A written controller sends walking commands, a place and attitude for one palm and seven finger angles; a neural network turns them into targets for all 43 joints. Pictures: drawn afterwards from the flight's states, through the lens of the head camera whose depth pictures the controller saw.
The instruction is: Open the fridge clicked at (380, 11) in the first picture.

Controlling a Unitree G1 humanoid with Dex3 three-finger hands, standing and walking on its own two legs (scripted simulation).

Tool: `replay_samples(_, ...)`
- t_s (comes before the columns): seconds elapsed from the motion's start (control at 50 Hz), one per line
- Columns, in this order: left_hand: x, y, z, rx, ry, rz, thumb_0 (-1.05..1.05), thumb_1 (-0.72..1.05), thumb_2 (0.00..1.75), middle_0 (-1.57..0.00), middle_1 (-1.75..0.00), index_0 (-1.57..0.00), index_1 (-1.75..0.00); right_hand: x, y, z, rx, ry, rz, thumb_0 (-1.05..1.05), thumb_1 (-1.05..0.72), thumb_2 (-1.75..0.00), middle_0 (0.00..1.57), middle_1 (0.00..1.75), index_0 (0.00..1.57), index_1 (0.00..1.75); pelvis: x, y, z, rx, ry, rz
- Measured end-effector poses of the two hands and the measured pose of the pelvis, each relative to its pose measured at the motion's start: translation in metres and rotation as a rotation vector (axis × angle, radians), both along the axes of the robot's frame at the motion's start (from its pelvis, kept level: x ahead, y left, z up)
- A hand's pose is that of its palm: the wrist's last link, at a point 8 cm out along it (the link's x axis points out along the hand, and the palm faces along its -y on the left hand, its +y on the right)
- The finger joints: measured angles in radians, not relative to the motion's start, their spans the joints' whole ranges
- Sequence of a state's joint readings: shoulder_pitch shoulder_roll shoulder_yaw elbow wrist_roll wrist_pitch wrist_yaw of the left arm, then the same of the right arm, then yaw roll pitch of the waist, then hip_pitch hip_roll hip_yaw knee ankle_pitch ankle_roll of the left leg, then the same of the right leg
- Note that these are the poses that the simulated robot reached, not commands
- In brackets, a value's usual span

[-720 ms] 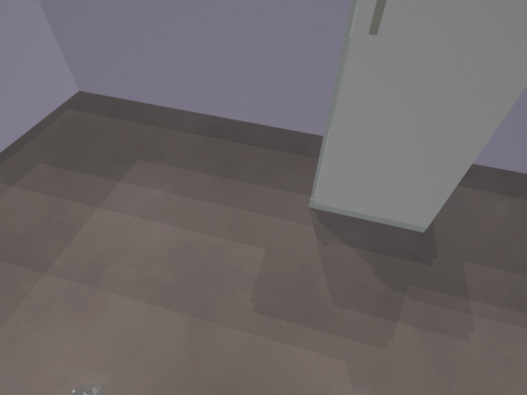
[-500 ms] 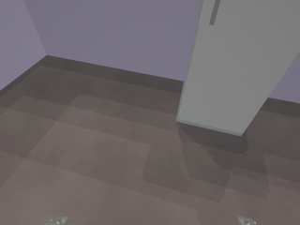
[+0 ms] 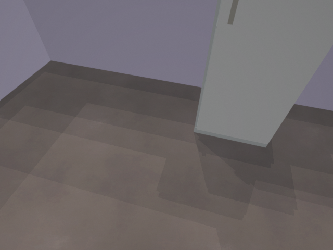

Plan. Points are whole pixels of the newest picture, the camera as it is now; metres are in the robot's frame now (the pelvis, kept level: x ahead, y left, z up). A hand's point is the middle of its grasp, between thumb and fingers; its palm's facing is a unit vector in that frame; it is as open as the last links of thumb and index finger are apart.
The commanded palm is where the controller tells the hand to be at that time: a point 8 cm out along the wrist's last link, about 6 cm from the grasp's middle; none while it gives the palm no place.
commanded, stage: stand and wait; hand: left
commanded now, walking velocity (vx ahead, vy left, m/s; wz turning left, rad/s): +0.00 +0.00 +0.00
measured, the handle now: out of the picture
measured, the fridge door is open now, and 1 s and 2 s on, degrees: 0 0 0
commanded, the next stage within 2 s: look at it before walking up in 0.10 s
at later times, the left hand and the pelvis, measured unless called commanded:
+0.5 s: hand out of the picture +0.07 +0.24 -0.15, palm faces -0.03 -0.94 -0.33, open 7.4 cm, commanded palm none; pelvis -0.01 +0.00 +0.00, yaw +0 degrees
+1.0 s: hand out of the picture +0.06 +0.24 -0.16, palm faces -0.06 -0.94 -0.32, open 7.4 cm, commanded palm none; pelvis -0.01 +0.00 +0.00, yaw -4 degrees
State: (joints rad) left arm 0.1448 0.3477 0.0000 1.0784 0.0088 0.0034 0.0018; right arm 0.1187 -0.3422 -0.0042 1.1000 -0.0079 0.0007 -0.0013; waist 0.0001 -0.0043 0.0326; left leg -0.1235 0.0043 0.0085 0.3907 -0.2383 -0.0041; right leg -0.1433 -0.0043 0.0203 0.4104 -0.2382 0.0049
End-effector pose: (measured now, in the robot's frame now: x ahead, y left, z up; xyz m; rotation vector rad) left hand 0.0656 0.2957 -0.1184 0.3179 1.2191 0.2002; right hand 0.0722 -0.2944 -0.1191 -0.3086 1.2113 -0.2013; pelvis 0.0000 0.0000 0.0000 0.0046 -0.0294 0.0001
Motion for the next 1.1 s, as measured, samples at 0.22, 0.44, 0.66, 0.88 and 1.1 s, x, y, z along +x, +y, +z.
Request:
replay_samples(0.22,0.001,-0.008,0.001,-0.011,-0.022,-0.014,0.01,0.9,0.89,-0.2,-0.3,-0.2,-0.3,-0.009,-0.001,0.001,0.008,-0.007,-0.004,0.01,-0.91,-0.9,0.2,0.3,0.2,0.3,-0.007,-0.003,0.001,0.0,-0.003,-0.003)
replay_samples(0.44,-0.003,-0.012,0.0,-0.019,-0.021,-0.017,0.01,0.9,0.89,-0.2,-0.3,-0.2,-0.3,-0.013,-0.002,0.001,0.009,-0.011,-0.006,0.01,-0.91,-0.9,0.2,0.3,0.2,0.3,-0.012,-0.004,0.002,0.0,-0.003,-0.006)
replay_samples(0.66,-0.012,-0.009,-0.001,-0.015,0.01,-0.014,0.01,0.9,0.89,-0.2,-0.3,-0.2,-0.3,-0.019,-0.003,0.001,0.008,0.009,-0.013,0.01,-0.91,-0.9,0.2,0.3,0.2,0.3,-0.012,-0.004,0.002,-0.001,0.002,-0.009)
replay_samples(0.88,-0.009,-0.006,-0.001,-0.012,0.017,-0.013,0.01,0.9,0.89,-0.2,-0.3,-0.2,-0.3,-0.018,-0.001,0.0,0.005,0.018,-0.015,0.01,-0.91,-0.9,0.2,0.3,0.2,0.3,-0.01,-0.002,0.002,-0.001,0.005,-0.013)
replay_samples(1.1,-0.006,-0.035,-0.022,-0.056,0.065,-0.077,0.01,0.9,0.89,-0.2,-0.3,-0.2,-0.3,-0.036,0.019,-0.019,0.065,-0.04,-0.127,0.01,-0.91,-0.9,0.2,0.3,0.2,0.3,-0.019,-0.005,-0.013,0.022,0.015,-0.125)
